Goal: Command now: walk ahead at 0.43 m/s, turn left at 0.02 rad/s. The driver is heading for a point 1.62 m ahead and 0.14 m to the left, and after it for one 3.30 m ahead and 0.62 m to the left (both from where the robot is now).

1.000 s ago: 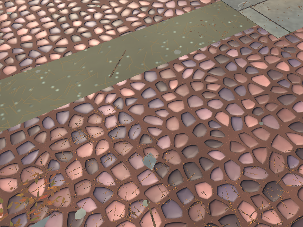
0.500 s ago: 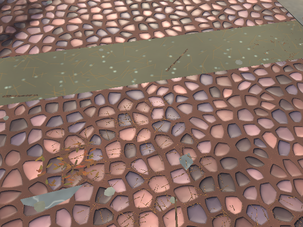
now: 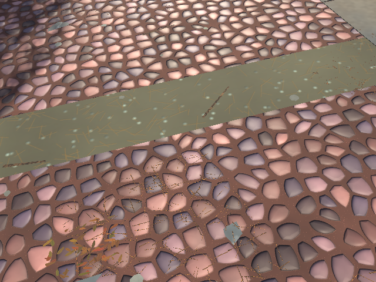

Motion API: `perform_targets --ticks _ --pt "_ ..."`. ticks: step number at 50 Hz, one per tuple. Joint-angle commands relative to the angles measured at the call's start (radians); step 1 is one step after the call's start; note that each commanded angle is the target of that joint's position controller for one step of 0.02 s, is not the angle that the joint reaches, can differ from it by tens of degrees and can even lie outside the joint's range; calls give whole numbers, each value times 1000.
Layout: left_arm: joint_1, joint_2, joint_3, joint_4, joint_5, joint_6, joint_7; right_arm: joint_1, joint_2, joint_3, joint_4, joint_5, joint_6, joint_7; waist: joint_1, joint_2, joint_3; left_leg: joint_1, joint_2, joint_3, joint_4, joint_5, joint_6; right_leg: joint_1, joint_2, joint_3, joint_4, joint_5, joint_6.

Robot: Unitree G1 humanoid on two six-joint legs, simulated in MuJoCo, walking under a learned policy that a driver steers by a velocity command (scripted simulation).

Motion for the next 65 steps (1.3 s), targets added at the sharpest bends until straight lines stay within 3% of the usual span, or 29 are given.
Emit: perform_targets --ticks 1,8,13,16,18,19,20,21,22,23,24,26,28,31,36,41,44,46,47,48,49,50,51,52,53,55,57,61,65 --pt "20 119 23 -32 -6 -34 3 -40 -74 -12 -46 -12 -17 18 2 -119 99 -302 78 3 111 139 -21 125 -240 311 -325 -127 -68" --pt "176 83 8 67 -12 -44 4 -263 -29 7 -108 -9 -1 18 48 -110 118 -417 83 86 -12 255 -81 197 -201 152 -291 380 -91" --pt "206 90 4 113 -6 -46 16 -398 -3 28 -152 2 -10 18 68 -123 138 -303 39 134 -277 300 -55 222 -213 109 -275 549 -96" --pt "167 105 5 128 -4 -47 23 -350 -23 21 -148 4 -17 5 19 -129 110 -166 -1 141 -356 248 3 267 -243 90 -190 811 -87" --pt "133 126 10 132 2 -40 26 -141 -65 -1 -81 7 -27 -14 -70 -137 -11 60 -57 142 -393 188 47 289 -236 70 50 1040 -62" --pt "119 129 10 130 -3 -36 25 27 -91 -15 -29 -1 -37 -25 -143 -116 -99 288 -35 116 -448 225 75 193 -207 44 254 939 -47" --pt "137 87 -3 101 -8 -37 22 189 -172 -39 -1 -26 -41 -39 -179 -7 -227 537 198 -139 -457 58 120 -9 -153 10 557 554 -38" --pt "262 -15 -17 97 -33 -33 10 174 -228 -53 -3 -32 -34 -36 -83 205 -305 728 451 -664 -583 -9 263 -370 51 25 906 -275 -4" --pt "165 101 11 97 -9 -29 18 93 -174 -49 -8 13 -29 -26 -88 43 -210 625 392 -663 -649 -67 237 -450 3 139 953 -216 -27" --pt "84 101 15 68 -11 -37 13 -5 -116 -34 -19 22 -32 -24 -48 29 -64 472 357 -480 -677 -16 206 -466 -46 130 909 -112 -33" --pt "46 85 12 65 -10 -42 10 -46 -65 -22 -18 18 -42 -20 -26 -11 1 355 310 -373 -713 117 183 -429 -77 119 857 -59 -31" --pt "59 54 8 75 12 -19 -1 -52 -16 -6 9 18 -57 -25 30 7 30 227 232 -224 -751 251 132 -336 -114 111 776 -30 -10" --pt "52 28 6 73 16 0 -14 -4 -20 -5 37 22 -74 -26 44 15 30 203 214 -166 -775 339 132 -325 -120 90 736 -18 10" --pt "-70 32 6 34 19 14 -23 51 -50 -10 65 28 -81 -27 34 12 78 208 191 -102 -822 359 127 -432 -147 53 647 74 38" --pt "-280 20 -6 -33 5 8 -24 138 -41 -1 98 27 -75 -28 -18 14 105 273 150 -27 -815 526 86 -478 -130 -4 389 239 61" --pt "-412 23 -15 -79 2 1 -18 224 -47 3 137 15 -67 -41 -59 26 112 443 192 -22 -769 656 91 -484 -86 -31 223 246 28" --pt "-377 42 -7 -80 3 -11 -12 195 -65 -2 144 7 -62 -51 -16 35 93 513 221 -8 -670 885 85 -397 -46 -38 161 137 -19" --pt "-176 76 13 -15 5 -23 4 165 -82 -7 144 4 -58 -52 71 40 -10 506 204 15 -439 1079 61 -161 15 -55 100 87 -62" --pt "1 106 29 41 19 -33 14 148 -76 -4 136 12 -57 -50 145 18 -100 381 170 41 -232 946 44 84 -25 -13 57 134 -96" --pt "156 206 56 68 45 -37 27 178 -13 13 97 36 -61 -43 167 -114 -236 105 83 92 104 533 14 376 -287 305 48 44 -171" --pt "144 229 68 74 23 -21 15 262 6 6 109 50 -61 -35 114 -270 -329 -162 -96 48 404 -178 -9 512 -465 746 -89 53 -297" --pt "27 180 59 58 -8 -15 7 178 -65 -13 98 23 -56 -39 77 -112 -179 -252 -17 -46 442 -113 7 386 -414 643 -117 -7 -265" --pt "-60 114 42 45 -13 -19 4 99 -50 -12 74 19 -61 -34 56 -66 -54 -263 22 -41 399 -32 8 236 -381 506 -153 7 -239" --pt "-96 65 30 50 -7 -27 2 71 -23 -10 70 20 -61 -31 25 -35 21 -229 58 -33 330 14 6 118 -333 407 -195 73 -200" --pt "-95 39 21 67 -7 -36 6 62 -12 -11 65 6 -49 -27 -2 -53 49 -184 81 -35 273 35 -2 45 -290 334 -215 138 -168" --pt "-57 26 15 98 -6 -52 8 90 23 -5 76 -7 -25 -14 -27 -74 41 -123 85 -15 226 60 -22 -8 -252 253 -237 231 -148" --pt "-14 56 21 122 -10 -64 7 48 26 -7 60 -8 -13 -7 -34 -76 51 -165 97 7 177 100 -39 -8 -237 204 -259 278 -151" --pt "55 61 18 147 -12 -62 7 -142 18 -4 -6 -2 -8 -1 2 -80 97 -276 121 49 -10 243 -72 32 -204 142 -295 326 -135" --pt "123 63 14 170 -11 -61 12 -280 36 10 -50 9 -13 0 43 -94 102 -244 93 90 -219 339 -73 92 -192 99 -284 407 -115"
